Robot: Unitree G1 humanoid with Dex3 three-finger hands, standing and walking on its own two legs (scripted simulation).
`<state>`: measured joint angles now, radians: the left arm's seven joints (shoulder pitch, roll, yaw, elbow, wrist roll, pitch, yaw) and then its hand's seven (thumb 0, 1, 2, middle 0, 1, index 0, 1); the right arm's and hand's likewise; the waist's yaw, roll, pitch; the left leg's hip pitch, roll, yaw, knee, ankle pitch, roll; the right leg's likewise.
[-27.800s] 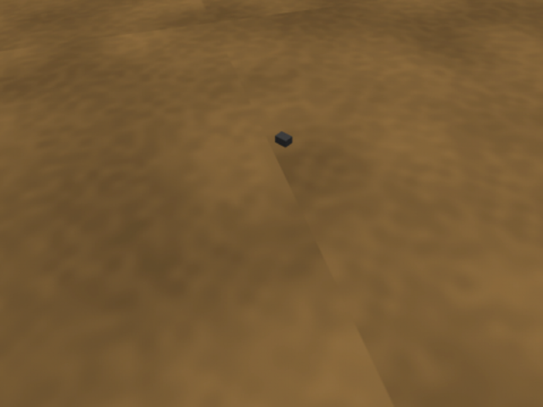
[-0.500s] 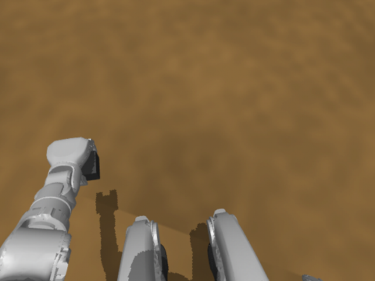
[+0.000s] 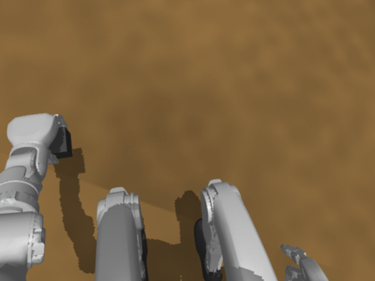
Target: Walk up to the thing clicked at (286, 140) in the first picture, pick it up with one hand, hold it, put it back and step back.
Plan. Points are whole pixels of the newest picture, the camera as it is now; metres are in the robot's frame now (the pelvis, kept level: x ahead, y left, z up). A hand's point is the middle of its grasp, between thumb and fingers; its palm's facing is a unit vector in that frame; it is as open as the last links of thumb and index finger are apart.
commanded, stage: crouch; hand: left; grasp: from above
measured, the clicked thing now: (49, 144) +0.43 +0.31 -0.19
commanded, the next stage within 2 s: lower in 0.64 s
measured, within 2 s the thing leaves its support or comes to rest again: neither
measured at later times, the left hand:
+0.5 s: hand (57, 147) +0.43 +0.31 -0.24, palm faces -0.44 -0.08 -0.90, open 8.8 cm
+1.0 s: hand (62, 151) +0.43 +0.31 -0.29, palm faces -0.47 -0.10 -0.88, open 8.8 cm
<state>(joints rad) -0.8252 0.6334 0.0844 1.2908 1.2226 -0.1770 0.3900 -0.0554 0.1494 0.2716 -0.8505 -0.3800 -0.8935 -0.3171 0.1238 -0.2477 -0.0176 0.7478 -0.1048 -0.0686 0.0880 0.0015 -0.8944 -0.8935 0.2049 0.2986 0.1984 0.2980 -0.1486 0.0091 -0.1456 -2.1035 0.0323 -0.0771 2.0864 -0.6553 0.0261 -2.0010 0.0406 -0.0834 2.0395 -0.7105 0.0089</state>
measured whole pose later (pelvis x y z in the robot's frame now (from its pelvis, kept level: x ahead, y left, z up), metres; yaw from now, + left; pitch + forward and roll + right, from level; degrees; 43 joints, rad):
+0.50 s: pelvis -0.01 +0.00 -0.07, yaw -2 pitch +35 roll -8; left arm -0.91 0.75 0.14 1.43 1.26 -0.23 0.41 -0.05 0.15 0.27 -0.85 -0.37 -0.90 -0.31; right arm 0.14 -0.25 0.03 0.77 -0.14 -0.05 0.13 0.00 -0.90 -0.89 0.21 0.30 0.20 0.30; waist -0.19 -0.01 -0.07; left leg -2.28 0.05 -0.11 2.31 -0.66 0.03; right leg -2.17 0.06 -0.11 2.26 -0.71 0.01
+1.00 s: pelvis -0.01 -0.01 -0.10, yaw -4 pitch +32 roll -9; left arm -0.92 0.84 0.16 1.49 1.26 -0.28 0.41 -0.05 0.14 0.28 -0.86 -0.37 -0.90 -0.31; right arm 0.08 -0.27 0.10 0.75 -0.16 -0.05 0.13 0.00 -0.90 -0.89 0.20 0.30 0.20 0.30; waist -0.21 -0.06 0.00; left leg -2.34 0.05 -0.15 2.44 -0.68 0.02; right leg -2.22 0.07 -0.15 2.36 -0.71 0.01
